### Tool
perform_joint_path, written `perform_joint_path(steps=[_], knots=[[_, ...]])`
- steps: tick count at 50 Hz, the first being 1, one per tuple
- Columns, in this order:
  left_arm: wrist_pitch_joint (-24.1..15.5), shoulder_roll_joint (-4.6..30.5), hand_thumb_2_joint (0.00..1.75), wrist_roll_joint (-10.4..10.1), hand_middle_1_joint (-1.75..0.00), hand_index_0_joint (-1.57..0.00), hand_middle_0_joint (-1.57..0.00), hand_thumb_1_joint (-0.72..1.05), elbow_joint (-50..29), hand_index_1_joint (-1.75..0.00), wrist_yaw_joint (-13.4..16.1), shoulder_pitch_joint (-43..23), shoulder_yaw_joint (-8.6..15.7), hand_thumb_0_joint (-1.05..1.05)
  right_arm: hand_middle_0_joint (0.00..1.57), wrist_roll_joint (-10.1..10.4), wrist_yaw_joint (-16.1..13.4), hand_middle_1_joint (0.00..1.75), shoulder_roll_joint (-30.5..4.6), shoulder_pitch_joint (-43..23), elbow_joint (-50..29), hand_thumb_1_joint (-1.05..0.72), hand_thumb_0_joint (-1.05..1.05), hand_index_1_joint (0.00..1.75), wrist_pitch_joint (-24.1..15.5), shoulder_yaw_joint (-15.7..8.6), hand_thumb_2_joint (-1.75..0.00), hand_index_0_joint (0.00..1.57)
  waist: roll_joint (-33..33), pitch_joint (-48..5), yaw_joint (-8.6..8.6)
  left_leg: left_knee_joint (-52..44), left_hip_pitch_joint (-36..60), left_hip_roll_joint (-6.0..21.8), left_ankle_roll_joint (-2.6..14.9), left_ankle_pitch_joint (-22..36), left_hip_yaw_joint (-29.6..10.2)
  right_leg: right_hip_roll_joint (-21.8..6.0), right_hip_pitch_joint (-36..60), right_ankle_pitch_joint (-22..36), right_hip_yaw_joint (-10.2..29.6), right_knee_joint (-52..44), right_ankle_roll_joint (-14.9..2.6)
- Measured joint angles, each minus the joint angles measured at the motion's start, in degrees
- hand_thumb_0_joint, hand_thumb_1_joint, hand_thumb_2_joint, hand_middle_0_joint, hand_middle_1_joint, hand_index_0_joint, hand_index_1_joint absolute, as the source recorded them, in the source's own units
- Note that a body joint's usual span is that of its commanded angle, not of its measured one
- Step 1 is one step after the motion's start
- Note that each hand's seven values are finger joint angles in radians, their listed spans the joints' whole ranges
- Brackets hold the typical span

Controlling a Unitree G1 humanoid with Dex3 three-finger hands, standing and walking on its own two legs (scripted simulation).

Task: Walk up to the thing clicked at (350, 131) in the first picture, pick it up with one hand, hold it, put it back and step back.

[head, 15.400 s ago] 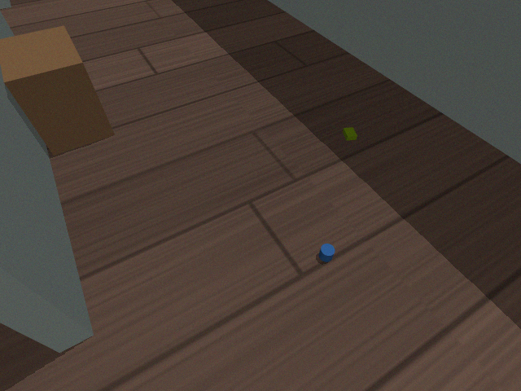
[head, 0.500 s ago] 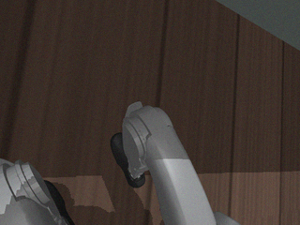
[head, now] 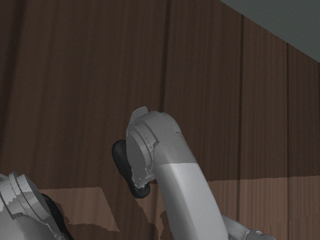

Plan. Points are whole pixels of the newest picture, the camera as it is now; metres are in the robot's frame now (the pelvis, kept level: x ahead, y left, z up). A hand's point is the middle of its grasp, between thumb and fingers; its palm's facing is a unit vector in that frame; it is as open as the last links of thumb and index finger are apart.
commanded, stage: rest palm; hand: left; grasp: from above
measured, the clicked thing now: out of the picture +0.46 +0.30 -0.30
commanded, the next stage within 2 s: close in 0.06 s
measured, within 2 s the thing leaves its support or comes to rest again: leaves its support in 1.88 s
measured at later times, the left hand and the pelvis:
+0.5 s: hand out of the picture +0.45 +0.30 -0.27, palm faces -0.28 -0.31 -0.91, open 13.0 cm; pelvis +0.00 +0.00 +0.01, yaw -1 degrees
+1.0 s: hand out of the picture +0.45 +0.29 -0.27, palm faces -0.28 -0.32 -0.90, open 10.4 cm; pelvis +0.00 +0.00 +0.01, yaw -1 degrees
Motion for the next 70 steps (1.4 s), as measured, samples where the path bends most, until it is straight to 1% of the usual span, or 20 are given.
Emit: perform_joint_path(steps=[5, 12, 19, 25, 28, 33, 39, 46, 52, 57, 62, 70], knots=[[0.4, 1.0, 0.94, -0.2, -1.09, -0.11, -0.09, -0.5, 0.1, -1.06, 0.7, -0.5, 0.6, 0.0, 0.2, 0.2, -0.3, 0.29, -0.4, 0.0, -0.3, -0.91, 0.01, 0.3, 0.2, 0.2, -0.9, 0.2, -0.4, 0.4, -0.33, -0.2, 0.1, 0.1, 0.05, -0.2, -0.4, 0.1, 0.3, 0.0, -0.4, -0.6, 0.08], [1.2, 1.8, 0.94, -1.2, -1.07, -0.12, -0.1, -0.49, -0.5, -1.04, 0.6, -0.8, -0.1, 0.0, 0.2, 0.1, -0.1, 0.29, -1.0, 0.7, -1.3, -0.91, 0.01, 0.3, 0.4, 1.1, -0.9, 0.2, -0.8, 1.0, -0.63, -0.3, 0.3, 0.1, 0.07, -0.4, -0.7, 0.2, 0.8, -0.1, -0.7, -1.0, 0.2], [1.7, 1.8, 0.89, -2.2, -1.01, -0.18, -0.16, -0.41, -1.8, -0.99, 0.3, -0.8, -0.7, 0.0, 0.2, 0.1, -0.2, 0.29, -0.8, 0.9, -1.7, -0.91, 0.01, 0.3, 0.6, 1.3, -0.9, 0.2, -0.7, 1.5, -0.55, -0.5, 0.5, 0.2, 0.07, -0.5, -0.9, 0.3, 1.0, -0.1, -0.9, -1.4, 0.21], [2.1, 1.4, 0.83, -3.0, -0.96, -0.23, -0.21, -0.33, -2.5, -0.93, -0.1, -0.2, -0.8, 0.0, 0.2, 0.3, -0.1, 0.29, -1.1, 0.9, -2.3, -0.91, 0.01, 0.3, 0.7, 1.5, -0.9, 0.2, -0.6, 1.5, -0.52, -0.6, 0.6, 0.3, 0.04, -0.5, -1.1, 0.4, 1.1, 0.0, -1.0, -1.6, 0.19], [2.2, 1.3, 0.8, -3.2, -0.92, -0.27, -0.25, -0.29, -3.0, -0.9, -0.4, 0.0, -0.5, 0.0, 0.2, 0.5, -0.3, 0.29, -1.1, 0.8, -2.6, -0.91, 0.01, 0.3, 0.8, 1.4, -0.9, 0.2, -0.7, 1.7, -0.5, -0.7, 0.7, 0.3, 0.0, -0.3, -1.1, 0.4, 1.2, 0.2, -1.0, -1.7, 0.13], [2.4, 1.0, 0.73, -3.4, -0.87, -0.33, -0.31, -0.22, -3.5, -0.84, -0.9, 0.4, -0.9, 0.0, 0.2, 0.5, -0.5, 0.29, -1.0, 0.6, -2.5, -0.9, 0.01, 0.3, 0.9, 1.5, -0.9, 0.2, -0.8, 1.7, -0.44, -0.9, 0.8, 0.4, 0.01, 0.0, -1.0, 0.4, 1.2, 0.5, -1.0, -1.8, 0.05], [2.4, 0.9, 0.64, -3.6, -0.8, -0.42, -0.38, -0.12, -3.5, -0.76, -1.0, 0.7, -0.6, 0.0, 0.2, 0.6, -0.9, 0.29, -1.0, 0.7, -2.6, -0.91, 0.01, 0.3, 1.1, 1.7, -0.9, 0.2, -0.9, 1.7, -0.47, -1.1, 1.0, 0.6, -0.05, 0.1, -0.9, 0.5, 1.1, 0.8, -0.9, -2.0, -0.04], [2.2, 1.8, 0.54, -3.6, -0.71, -0.53, -0.49, 0.01, -3.1, -0.66, -0.8, 0.7, 0.6, 0.0, 0.2, 0.8, -1.3, 0.29, -1.1, 0.7, -3.1, -0.9, 0.01, 0.3, 1.2, 1.8, -0.9, 0.2, -1.1, 1.9, -0.69, -1.4, 1.1, 0.7, -0.06, 0.3, -1.1, 0.6, 1.3, 1.1, -1.1, -2.3, -0.06], [2.2, 1.7, 0.42, -3.7, -0.64, -0.59, -0.57, 0.07, -3.0, -0.57, -0.9, 0.8, -0.3, 0.0, 0.2, 0.7, -1.5, 0.29, -1.0, 0.9, -2.7, -0.9, 0.01, 0.3, 1.2, 1.9, -0.9, 0.2, -0.9, 1.7, -0.68, -1.6, 1.2, 0.7, -0.04, 0.3, -1.0, 0.6, 1.4, 1.1, -1.1, -2.6, -0.06], [2.2, 2.1, 0.33, -3.6, -0.58, -0.63, -0.63, 0.09, -2.9, -0.5, -0.8, 0.7, 0.0, 0.01, 0.2, 0.9, -1.7, 0.29, -1.0, 0.9, -2.8, -0.9, 0.01, 0.3, 1.1, 1.9, -0.9, 0.2, -0.9, 1.6, -0.77, -1.6, 1.3, 0.8, 0.12, 0.2, -1.2, 0.8, 1.6, 1.2, -1.2, -2.8, 0.11], [2.7, 1.9, 0.28, -3.7, -0.51, -0.66, -0.7, 0.1, -3.0, -0.44, -1.3, 0.4, -0.5, 0.02, 0.2, 0.7, -1.9, 0.29, -0.9, 1.0, -2.7, -0.9, 0.01, 0.3, 1.2, 1.8, -0.9, 0.2, -0.8, 1.5, -0.84, -1.7, 1.3, 0.7, 0.25, 0.3, -0.9, 0.6, 1.7, 1.0, -1.1, -2.9, 0.11], [2.8, 1.5, 0.22, -3.5, -0.42, -0.67, -0.88, 0.16, -3.4, -0.31, -1.8, 0.1, -1.9, 0.04, 0.2, 0.9, -1.9, 0.29, -0.9, 1.4, -2.7, -0.91, 0.01, 0.3, 1.3, 1.8, -0.9, 0.2, -0.7, 1.2, -0.75, -1.9, 1.2, 0.7, 0.23, 0.3, -0.8, 0.5, 1.6, 0.9, -0.9, -2.9, 0.05]])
